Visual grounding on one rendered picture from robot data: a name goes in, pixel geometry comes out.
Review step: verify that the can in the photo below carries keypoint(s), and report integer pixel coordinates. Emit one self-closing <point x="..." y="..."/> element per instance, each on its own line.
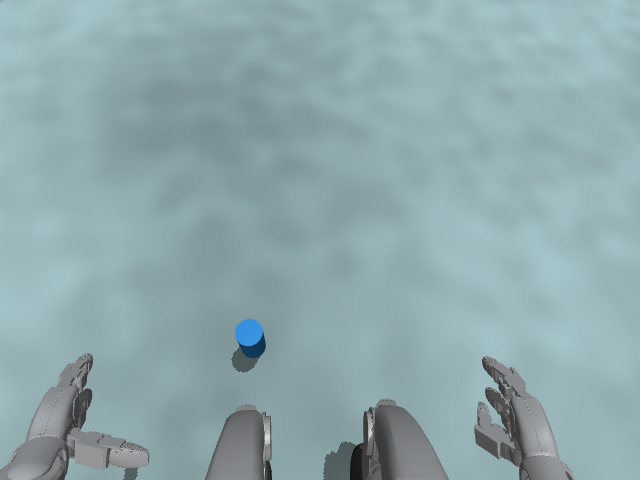
<point x="250" y="337"/>

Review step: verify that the left robot hand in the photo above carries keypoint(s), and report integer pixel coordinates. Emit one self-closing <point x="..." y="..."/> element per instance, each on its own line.
<point x="62" y="413"/>

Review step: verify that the right robot arm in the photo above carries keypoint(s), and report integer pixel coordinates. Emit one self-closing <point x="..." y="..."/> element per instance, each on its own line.
<point x="544" y="468"/>

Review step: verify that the right robot hand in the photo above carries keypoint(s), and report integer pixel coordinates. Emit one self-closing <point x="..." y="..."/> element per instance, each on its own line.
<point x="522" y="415"/>

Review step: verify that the left robot arm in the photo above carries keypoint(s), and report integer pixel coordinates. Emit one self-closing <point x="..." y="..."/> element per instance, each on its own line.
<point x="41" y="458"/>

